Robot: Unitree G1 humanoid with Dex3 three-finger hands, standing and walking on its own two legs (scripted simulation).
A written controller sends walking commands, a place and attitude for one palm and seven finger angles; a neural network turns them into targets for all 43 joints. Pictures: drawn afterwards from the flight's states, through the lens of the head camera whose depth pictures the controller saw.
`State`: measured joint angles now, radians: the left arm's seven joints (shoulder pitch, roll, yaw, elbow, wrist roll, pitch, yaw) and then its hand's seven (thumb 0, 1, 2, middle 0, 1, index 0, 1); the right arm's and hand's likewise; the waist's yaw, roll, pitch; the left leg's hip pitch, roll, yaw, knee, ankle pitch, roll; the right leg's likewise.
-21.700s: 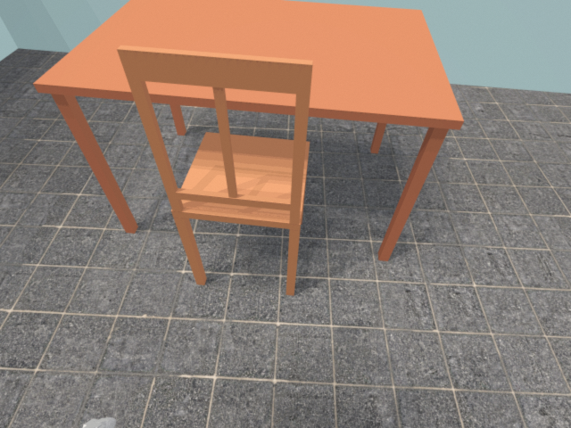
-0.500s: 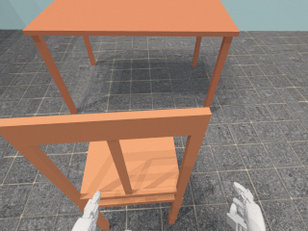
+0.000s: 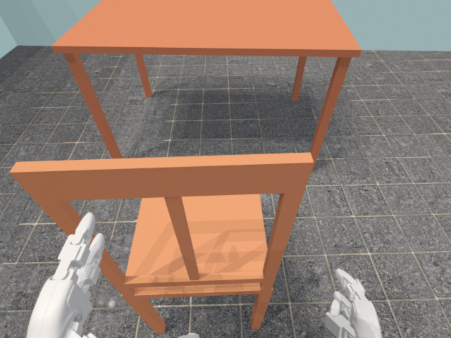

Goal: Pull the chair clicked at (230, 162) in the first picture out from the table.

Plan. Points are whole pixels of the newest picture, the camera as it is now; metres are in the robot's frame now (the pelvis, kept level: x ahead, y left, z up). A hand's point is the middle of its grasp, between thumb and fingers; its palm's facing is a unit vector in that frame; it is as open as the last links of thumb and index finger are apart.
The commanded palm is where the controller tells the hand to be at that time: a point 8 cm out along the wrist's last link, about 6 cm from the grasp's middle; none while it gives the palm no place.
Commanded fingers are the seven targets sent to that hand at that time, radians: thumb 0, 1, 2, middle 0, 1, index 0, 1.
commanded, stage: draw the hand back to the body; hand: left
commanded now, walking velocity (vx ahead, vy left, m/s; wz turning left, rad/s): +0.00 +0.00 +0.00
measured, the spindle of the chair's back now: (185, 244) +0.29 +0.10 -0.01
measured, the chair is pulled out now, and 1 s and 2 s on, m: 0.62 0.61 0.61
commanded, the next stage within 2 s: step back with the hand held close in 1.06 s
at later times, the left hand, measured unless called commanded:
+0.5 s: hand (53, 275) +0.17 +0.23 +0.14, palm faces +0.29 -0.84 -0.46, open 10.9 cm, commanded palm +0.15 +0.28 +0.21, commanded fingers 0.00 0.61 0.76 -0.16 -0.24 -0.16 -0.24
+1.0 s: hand (35, 207) +0.22 +0.24 +0.22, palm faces +0.44 -0.80 -0.41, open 7.4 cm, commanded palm +0.17 +0.28 +0.24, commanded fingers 0.00 0.90 0.90 -0.20 -0.30 -0.20 -0.30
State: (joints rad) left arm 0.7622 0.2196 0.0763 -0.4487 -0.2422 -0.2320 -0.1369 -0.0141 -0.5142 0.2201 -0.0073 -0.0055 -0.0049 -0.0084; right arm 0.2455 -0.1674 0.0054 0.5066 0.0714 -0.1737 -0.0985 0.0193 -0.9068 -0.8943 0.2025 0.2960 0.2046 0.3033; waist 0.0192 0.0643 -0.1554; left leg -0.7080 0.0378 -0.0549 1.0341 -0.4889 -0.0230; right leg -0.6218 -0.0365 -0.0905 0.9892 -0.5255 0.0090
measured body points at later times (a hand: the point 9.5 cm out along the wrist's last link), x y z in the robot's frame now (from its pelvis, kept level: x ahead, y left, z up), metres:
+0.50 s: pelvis +0.02 +0.00 +0.06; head +0.01 -0.03 +0.51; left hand +0.15 +0.27 +0.17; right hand +0.22 -0.21 -0.02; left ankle +0.02 +0.13 -0.68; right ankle -0.02 -0.13 -0.68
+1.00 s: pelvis +0.02 -0.02 +0.06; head +0.01 -0.04 +0.51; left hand +0.19 +0.28 +0.24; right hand +0.22 -0.24 -0.02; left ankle +0.02 +0.13 -0.68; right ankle -0.02 -0.13 -0.68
